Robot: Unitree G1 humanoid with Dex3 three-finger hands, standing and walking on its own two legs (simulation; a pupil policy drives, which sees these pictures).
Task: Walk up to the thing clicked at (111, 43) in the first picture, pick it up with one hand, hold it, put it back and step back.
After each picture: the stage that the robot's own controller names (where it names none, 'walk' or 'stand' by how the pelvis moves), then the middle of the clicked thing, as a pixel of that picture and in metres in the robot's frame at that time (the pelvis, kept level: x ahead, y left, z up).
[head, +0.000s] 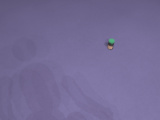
stand; (110, 44) +1.36 -0.35 -0.72
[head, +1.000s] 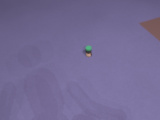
walk; (88, 51) +1.26 +0.03 -0.69
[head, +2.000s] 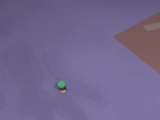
walk; (62, 87) +0.75 +0.22 -0.71
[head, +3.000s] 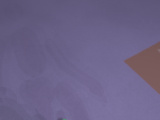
walk; out of the picture +0.44 +0.17 -0.71
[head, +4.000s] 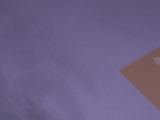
stand; out of the picture +0.31 +0.17 -0.72
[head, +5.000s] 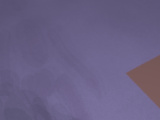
stand; out of the picture +0.31 +0.16 -0.72
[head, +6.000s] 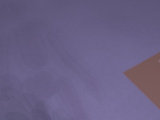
stand; out of the picture +0.31 +0.18 -0.73
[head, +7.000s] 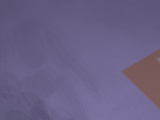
stand; out of the picture +0.30 +0.19 -0.73
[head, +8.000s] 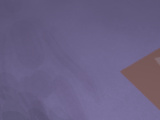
go down; out of the picture +0.30 +0.19 -0.73
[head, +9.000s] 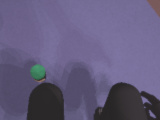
go down; (39, 73) +0.39 +0.19 -0.36
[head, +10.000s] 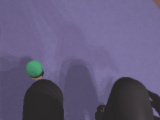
go down; (35, 70) +0.40 +0.19 -0.30
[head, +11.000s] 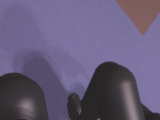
close in; out of the picture +0.39 +0.22 -0.23
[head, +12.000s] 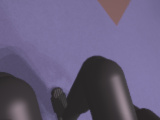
close; out of the picture +0.39 +0.23 -0.22
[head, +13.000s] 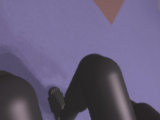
lift; out of the picture +0.39 +0.23 -0.22
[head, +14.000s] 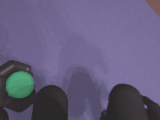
lift; (22, 88) +0.30 +0.20 -0.05
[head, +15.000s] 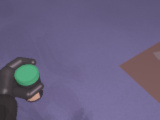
hold; (30, 84) +0.33 +0.17 +0.06
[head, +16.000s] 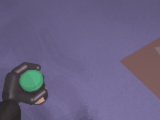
hold; (35, 88) +0.33 +0.17 +0.03
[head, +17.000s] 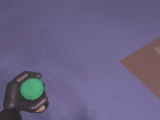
crouch; (36, 96) +0.31 +0.17 +0.00
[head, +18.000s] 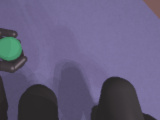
lower; (12, 54) +0.43 +0.20 -0.08
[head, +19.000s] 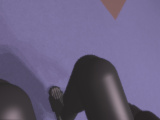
lower; out of the picture +0.43 +0.26 -0.22
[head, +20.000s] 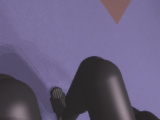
lower; out of the picture +0.40 +0.25 -0.22
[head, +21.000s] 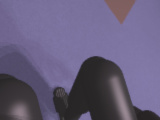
lower; out of the picture +0.40 +0.24 -0.22
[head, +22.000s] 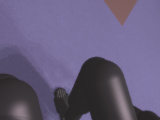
lower; out of the picture +0.40 +0.25 -0.21
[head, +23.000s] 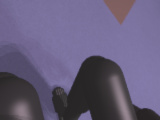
draw back; out of the picture +0.39 +0.23 -0.22
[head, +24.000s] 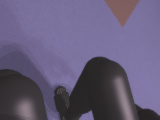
withdraw; out of the picture +0.39 +0.23 -0.23
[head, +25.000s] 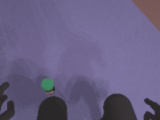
walk; (48, 86) +0.39 +0.17 -0.44
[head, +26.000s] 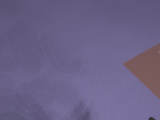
stand; out of the picture +0.33 +0.16 -0.66
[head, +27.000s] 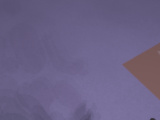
stand; out of the picture +0.33 +0.18 -0.67
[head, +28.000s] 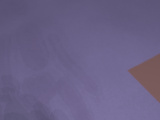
stand; out of the picture +0.34 +0.16 -0.71
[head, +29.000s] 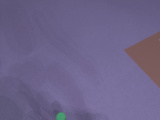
walk; (61, 119) +0.38 +0.11 -0.70
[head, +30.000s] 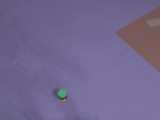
walk; (62, 95) +0.53 +0.12 -0.70
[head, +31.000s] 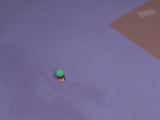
walk; (60, 75) +0.81 +0.27 -0.70
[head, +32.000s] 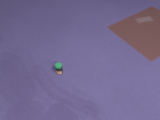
stand; (59, 68) +0.96 +0.22 -0.71
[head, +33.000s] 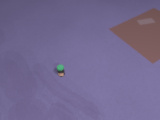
stand; (60, 70) +0.96 +0.21 -0.73
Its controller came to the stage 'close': yes
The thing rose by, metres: 0.73
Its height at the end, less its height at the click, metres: +0.00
